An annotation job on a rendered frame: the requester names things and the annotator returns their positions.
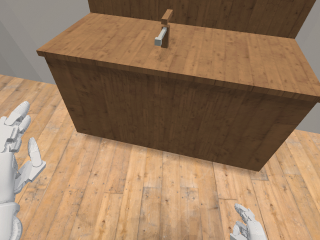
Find robot left forearm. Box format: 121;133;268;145
0;202;23;240

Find counter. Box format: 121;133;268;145
36;0;320;172

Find robot right hand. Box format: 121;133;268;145
230;203;267;240

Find robot left hand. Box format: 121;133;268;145
0;101;46;204

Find tap lever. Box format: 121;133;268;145
154;27;167;46

